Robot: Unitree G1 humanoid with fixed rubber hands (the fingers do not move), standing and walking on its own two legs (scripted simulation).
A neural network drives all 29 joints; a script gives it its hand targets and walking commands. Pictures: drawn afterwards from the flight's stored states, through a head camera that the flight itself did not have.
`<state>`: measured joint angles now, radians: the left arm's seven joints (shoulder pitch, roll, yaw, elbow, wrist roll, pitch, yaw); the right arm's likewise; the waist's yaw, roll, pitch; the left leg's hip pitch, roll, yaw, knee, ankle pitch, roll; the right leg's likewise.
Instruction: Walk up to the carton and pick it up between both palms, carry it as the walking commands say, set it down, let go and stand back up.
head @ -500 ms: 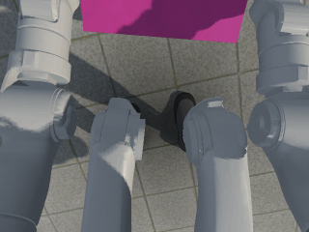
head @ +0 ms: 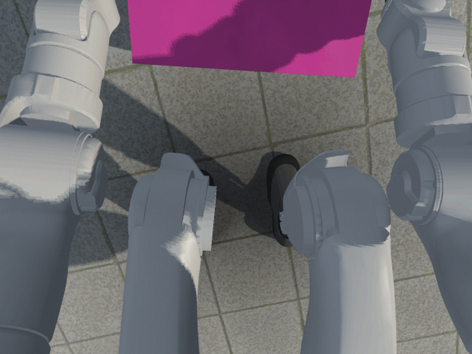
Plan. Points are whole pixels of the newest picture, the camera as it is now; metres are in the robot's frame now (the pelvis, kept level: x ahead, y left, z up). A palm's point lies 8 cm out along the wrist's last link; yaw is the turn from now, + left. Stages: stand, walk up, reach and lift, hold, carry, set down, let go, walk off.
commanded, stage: set down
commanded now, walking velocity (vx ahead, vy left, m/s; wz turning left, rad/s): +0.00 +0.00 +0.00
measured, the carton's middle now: out of the picture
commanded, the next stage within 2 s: none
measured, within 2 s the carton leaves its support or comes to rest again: rests again in 0.62 s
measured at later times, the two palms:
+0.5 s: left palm out of the picture +0.55 +0.17 -0.18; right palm out of the picture +0.53 -0.20 -0.18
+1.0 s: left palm out of the picture +0.56 +0.17 -0.20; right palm out of the picture +0.54 -0.21 -0.19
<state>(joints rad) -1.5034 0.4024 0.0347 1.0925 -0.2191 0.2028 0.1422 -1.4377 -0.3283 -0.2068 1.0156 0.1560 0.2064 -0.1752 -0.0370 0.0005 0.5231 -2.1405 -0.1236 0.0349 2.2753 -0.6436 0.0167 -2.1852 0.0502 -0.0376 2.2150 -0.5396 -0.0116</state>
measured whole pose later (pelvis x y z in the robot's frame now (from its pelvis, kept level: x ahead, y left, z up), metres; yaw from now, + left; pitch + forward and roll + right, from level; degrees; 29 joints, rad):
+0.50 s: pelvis +0.00 +0.00 -0.01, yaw +0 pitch +29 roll +0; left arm -1.53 0.41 0.05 1.17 -0.18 0.18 0.08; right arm -1.47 -0.35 -0.19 1.12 0.18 0.16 -0.14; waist -0.04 -0.01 0.51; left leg -2.17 -0.09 0.05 2.30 -0.64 0.03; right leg -2.22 0.03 -0.05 2.24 -0.54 -0.03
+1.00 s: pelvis +0.01 +0.00 -0.02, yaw +1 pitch +30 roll -1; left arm -1.51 0.40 0.10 1.16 -0.15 0.15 0.05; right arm -1.48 -0.37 -0.18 1.16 0.18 0.14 -0.07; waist -0.04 -0.01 0.51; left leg -2.19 -0.07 0.06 2.35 -0.67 0.05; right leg -2.24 0.01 -0.06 2.29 -0.57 -0.05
